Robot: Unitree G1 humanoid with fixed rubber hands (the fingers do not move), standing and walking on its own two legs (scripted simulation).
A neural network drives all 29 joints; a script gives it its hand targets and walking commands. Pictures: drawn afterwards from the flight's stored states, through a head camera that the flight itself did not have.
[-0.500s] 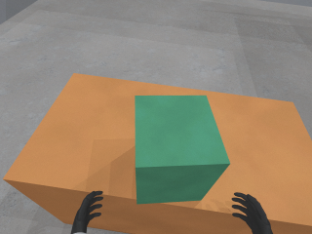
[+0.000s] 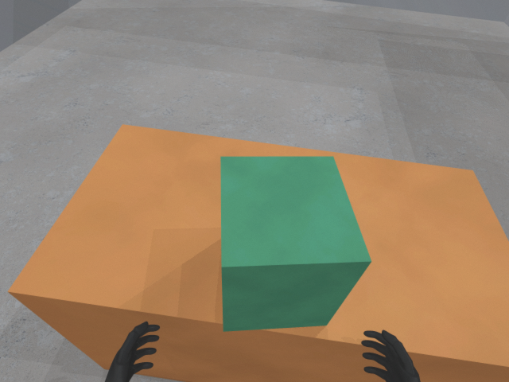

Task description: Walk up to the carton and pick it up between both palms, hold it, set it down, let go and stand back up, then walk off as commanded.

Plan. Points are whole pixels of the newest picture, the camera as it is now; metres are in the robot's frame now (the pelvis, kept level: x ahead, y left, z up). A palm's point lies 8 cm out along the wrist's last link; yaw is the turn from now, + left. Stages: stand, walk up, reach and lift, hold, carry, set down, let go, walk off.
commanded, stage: set down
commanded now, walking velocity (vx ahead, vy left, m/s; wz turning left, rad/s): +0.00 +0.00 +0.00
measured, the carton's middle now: (276, 246) +0.36 -0.01 -0.01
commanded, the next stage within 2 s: let go in 0.38 s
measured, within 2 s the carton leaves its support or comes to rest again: neither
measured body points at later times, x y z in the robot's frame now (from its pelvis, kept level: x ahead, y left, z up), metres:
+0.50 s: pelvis +0.00 +0.00 +0.00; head +0.01 +0.03 +0.45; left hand +0.16 +0.23 -0.09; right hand +0.17 -0.22 -0.07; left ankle -0.01 +0.16 -0.74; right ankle +0.00 -0.10 -0.74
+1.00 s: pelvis +0.00 +0.00 +0.00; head +0.00 +0.03 +0.45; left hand +0.15 +0.24 -0.11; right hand +0.18 -0.22 -0.07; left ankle -0.01 +0.16 -0.74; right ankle +0.00 -0.10 -0.74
